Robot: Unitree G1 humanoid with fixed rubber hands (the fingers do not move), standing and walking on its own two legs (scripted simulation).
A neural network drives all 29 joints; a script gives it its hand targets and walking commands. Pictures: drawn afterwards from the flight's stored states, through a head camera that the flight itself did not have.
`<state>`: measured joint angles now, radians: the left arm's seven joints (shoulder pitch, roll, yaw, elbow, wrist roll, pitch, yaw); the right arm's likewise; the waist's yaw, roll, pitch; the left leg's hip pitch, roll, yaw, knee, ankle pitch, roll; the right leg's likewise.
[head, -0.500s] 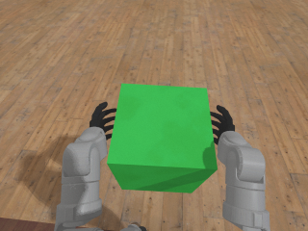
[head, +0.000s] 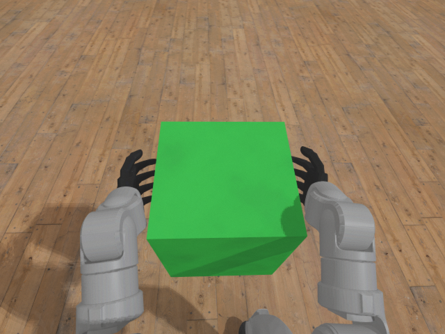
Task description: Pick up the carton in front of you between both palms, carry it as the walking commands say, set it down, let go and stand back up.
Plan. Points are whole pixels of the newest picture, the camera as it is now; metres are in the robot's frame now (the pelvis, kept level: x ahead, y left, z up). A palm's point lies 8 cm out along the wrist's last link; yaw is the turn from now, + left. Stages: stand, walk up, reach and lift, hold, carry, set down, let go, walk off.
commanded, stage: carry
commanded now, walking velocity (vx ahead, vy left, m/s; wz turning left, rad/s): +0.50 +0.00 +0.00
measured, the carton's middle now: (222, 206) +0.35 -0.01 +0.03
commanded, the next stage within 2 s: none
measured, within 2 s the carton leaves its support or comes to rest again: neither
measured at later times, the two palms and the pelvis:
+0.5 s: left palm (137, 92) +0.61 +0.16 +0.11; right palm (267, 90) +0.62 -0.14 +0.10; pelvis +0.30 +0.00 +0.00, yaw +2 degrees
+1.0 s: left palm (146, 43) +0.85 +0.16 +0.10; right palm (251, 44) +0.85 -0.14 +0.10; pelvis +0.61 +0.01 -0.01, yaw +0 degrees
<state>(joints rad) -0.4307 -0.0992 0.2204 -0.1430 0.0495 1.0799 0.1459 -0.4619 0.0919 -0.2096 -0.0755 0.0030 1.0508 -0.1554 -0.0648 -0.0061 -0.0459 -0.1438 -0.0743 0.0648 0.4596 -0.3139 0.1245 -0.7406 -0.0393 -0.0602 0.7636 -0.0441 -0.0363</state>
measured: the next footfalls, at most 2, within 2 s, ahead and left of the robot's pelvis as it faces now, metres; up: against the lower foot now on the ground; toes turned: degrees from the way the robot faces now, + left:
right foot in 0.10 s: +0.26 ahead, -0.08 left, -0.01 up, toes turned -4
left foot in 0.60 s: +0.52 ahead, +0.13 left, -0.01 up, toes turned +9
